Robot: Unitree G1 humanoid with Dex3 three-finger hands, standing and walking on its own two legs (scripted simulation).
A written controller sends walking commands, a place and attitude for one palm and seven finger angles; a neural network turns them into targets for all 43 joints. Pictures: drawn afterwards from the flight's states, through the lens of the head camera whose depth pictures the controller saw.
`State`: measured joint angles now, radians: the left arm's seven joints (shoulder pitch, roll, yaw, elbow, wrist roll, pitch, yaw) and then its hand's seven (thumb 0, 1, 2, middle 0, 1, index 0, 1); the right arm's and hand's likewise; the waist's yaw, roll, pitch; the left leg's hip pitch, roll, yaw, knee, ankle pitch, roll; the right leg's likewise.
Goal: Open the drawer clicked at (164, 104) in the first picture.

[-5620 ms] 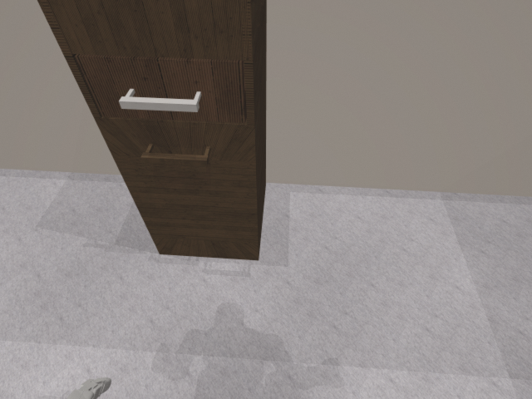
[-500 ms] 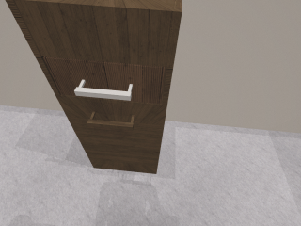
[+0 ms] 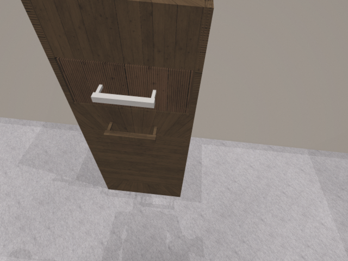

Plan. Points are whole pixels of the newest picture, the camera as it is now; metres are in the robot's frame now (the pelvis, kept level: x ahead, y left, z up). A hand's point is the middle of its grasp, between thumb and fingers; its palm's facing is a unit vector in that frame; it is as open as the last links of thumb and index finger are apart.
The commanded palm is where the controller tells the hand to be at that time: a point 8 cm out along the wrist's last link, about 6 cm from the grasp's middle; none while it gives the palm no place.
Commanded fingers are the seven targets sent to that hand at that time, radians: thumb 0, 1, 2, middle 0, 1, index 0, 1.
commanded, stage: come to a stop and stand still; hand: left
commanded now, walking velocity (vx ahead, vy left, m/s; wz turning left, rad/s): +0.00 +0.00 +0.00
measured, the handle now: (125, 95) +0.54 +0.19 +0.04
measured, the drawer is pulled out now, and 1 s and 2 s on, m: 0.00 0.00 0.00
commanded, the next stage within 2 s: look again from close up in 0.38 s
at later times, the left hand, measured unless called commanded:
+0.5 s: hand out of the picture -0.04 +0.15 -0.16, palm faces +0.02 -0.99 -0.16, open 7.4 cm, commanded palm none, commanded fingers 0.00 0.90 0.90 -0.20 -0.30 -0.20 -0.30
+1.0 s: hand out of the picture +0.02 +0.18 -0.16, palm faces +0.02 -0.98 -0.21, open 7.3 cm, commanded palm none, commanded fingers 0.00 0.90 0.90 -0.20 -0.30 -0.20 -0.30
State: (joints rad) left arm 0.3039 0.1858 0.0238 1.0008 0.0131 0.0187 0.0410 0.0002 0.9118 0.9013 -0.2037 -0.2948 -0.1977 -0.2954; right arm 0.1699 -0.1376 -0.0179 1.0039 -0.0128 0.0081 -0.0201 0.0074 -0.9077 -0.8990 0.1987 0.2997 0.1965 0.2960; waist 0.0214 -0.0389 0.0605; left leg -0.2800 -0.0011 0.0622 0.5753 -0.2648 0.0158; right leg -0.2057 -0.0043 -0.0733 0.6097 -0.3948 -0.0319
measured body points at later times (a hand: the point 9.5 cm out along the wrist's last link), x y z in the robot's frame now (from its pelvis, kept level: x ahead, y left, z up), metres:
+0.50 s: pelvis -0.02 -0.01 +0.01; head -0.01 -0.01 +0.46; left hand -0.04 +0.21 -0.15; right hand -0.03 -0.22 -0.15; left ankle +0.02 +0.10 -0.73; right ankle -0.05 -0.11 -0.73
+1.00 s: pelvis -0.02 +0.00 +0.01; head -0.03 +0.01 +0.46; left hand +0.02 +0.23 -0.14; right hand +0.02 -0.23 -0.14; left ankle +0.02 +0.11 -0.73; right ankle -0.05 -0.11 -0.73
